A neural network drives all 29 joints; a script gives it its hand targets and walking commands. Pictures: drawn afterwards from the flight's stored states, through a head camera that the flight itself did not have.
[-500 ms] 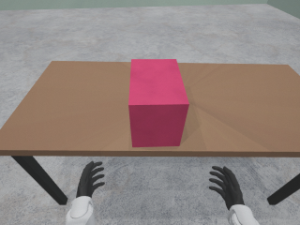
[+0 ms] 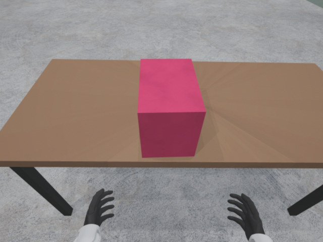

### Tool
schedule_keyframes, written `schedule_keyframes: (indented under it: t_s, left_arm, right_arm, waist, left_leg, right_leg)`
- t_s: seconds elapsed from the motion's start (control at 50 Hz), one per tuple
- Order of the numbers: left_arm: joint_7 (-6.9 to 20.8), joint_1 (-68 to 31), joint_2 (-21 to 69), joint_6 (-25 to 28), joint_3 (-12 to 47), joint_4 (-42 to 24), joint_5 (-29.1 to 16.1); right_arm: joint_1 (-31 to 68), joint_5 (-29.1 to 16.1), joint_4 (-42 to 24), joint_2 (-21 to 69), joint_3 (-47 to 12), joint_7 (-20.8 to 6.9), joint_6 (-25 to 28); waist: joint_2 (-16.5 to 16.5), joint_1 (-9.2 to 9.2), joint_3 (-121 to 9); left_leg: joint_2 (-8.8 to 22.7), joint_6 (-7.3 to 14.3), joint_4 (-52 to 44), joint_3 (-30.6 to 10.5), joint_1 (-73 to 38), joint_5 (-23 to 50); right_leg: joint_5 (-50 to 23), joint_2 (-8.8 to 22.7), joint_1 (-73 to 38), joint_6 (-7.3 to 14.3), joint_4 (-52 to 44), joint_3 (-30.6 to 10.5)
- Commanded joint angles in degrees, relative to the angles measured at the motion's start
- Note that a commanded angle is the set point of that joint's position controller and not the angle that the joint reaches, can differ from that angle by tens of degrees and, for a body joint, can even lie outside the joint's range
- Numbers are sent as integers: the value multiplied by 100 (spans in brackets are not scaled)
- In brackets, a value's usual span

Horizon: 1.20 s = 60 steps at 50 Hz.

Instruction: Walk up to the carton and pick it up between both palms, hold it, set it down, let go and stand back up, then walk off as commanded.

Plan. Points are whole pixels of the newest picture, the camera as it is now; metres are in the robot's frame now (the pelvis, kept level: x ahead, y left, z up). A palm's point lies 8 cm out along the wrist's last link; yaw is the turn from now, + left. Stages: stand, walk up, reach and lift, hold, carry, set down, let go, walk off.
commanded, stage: let go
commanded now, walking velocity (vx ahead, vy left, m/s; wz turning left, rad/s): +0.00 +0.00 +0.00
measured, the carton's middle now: (167, 107) +0.53 +0.00 +0.01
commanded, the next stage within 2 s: stand in 0.40 s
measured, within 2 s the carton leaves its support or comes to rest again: neither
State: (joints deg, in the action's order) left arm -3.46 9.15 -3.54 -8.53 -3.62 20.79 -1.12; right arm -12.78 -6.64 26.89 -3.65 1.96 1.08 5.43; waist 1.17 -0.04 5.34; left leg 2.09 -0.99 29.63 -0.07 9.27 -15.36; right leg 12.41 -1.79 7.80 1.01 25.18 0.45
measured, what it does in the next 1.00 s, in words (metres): shifts its weight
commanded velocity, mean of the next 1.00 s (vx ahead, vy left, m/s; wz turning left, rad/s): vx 0.00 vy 0.00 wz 0.00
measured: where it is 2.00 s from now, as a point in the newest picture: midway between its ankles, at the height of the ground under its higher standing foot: outside the picture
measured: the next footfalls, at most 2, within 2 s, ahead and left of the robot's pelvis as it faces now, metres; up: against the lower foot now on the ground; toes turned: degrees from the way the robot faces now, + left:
none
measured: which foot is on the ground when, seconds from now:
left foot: down 0.00-1.00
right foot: down 0.00-1.00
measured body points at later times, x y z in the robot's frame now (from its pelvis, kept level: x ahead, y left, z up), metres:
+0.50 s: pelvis +0.00 +0.00 +0.00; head +0.01 +0.02 +0.45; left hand +0.18 +0.21 -0.09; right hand +0.16 -0.21 -0.09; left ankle +0.01 +0.12 -0.74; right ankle +0.02 -0.12 -0.74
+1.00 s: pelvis +0.06 -0.01 +0.00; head +0.10 +0.01 +0.45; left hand +0.22 +0.24 -0.11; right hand +0.20 -0.27 -0.10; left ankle +0.01 +0.12 -0.74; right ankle +0.02 -0.12 -0.74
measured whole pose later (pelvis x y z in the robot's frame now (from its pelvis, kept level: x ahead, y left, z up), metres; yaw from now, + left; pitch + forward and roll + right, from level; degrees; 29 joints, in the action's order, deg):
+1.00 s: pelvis +0.06 -0.01 +0.00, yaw +0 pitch +1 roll -1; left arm -0.8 9.1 -12.6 -0.2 -3.6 37.1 0.8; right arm -11.4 -3.1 37.5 -12.5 4.9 0.4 0.9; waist 1.2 0.0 3.8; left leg 2.0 -0.9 29.6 -0.1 10.7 -19.6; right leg 17.9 -1.8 10.4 1.0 27.7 0.5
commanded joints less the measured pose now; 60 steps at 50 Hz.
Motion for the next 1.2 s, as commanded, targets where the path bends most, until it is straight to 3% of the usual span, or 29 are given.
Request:
schedule_keyframes:
  t_s: [0.0,0.38,0.4,0.46,0.5,0.56,0.64,0.78,0.92,1.02,1.18]
  left_arm:
    - [106,-129,-1118,197,193,-246,251]
    - [155,-542,-1347,108,76,395,277]
    - [116,-64,-2306,425,-399,656,345]
    - [204,-71,-2175,687,-445,853,440]
    - [285,-72,-2129,809,-422,943,449]
    - [348,-159,-2152,917,-368,1082,429]
    - [368,-279,-2302,1017,-315,1233,400]
    - [354,-225,-2403,1096,-290,1409,328]
    - [317,-117,-2395,1062,-309,1497,293]
    - [295,-60,-2394,1041,-337,1534,303]
    - [281,-61,-2406,1059,-360,1567,319]
  right_arm:
    - [542,725,-285,-1369,166,-107,213]
    - [748,1035,563,-1214,196,-73,288]
    - [254,1176,710,-2414,434,-39,34]
    - [451,1180,624,-2313,459,-39,-130]
    - [426,1152,627,-2311,458,-74,-142]
    - [409,1098,654,-2247,445,-121,-161]
    - [348,1045,705,-2215,444,-160,-205]
    - [349,984,773,-2397,489,-113,-274]
    - [269,949,796,-2437,536,-47,-338]
    - [219,948,805,-2451,566,-5,-364]
    - [215,955,809,-2454,595,24,-362]
  waist:
    - [-221,-18,-418]
    - [-184,-49,-311]
    - [-385,247,-853]
    - [-311,205,-280]
    - [-352,225,-161]
    - [-220,184,-359]
    - [-144,91,-822]
    - [-332,36,-1370]
    - [-348,39,-1737]
    - [-405,34,-1821]
    - [-436,10,-1740]
  left_leg:
    - [-186,-97,-1058,402,-436,880]
    - [-213,-44,-978,501,-240,527]
    - [335,245,-639,-492,475,258]
    - [334,398,-935,-634,1225,-1571]
    - [276,375,-955,-620,1255,-1860]
    - [252,366,-778,-589,1026,-1458]
    - [251,383,-448,-510,537,-363]
    - [383,353,-257,-463,48,1436]
    - [445,345,10,-359,-328,2917]
    - [453,352,96,-314,-463,3360]
    - [431,353,54,-278,-480,3203]
  right_leg:
    - [-283,50,-146,148,-718,52]
    - [-2,106,-12,94,-622,99]
    - [110,589,77,-38,-72,-419]
    - [1028,454,395,-44,-131,-465]
    - [1360,446,649,-26,-229,-581]
    - [1486,523,718,48,-399,-720]
    - [1022,671,584,146,-466,-826]
    - [-1394,724,-37,209,32,-584]
    - [-2829,766,-343,224,403,-448]
    - [-3166,765,-390,237,519,-379]
    - [-3062,776,-353,260,462,-361]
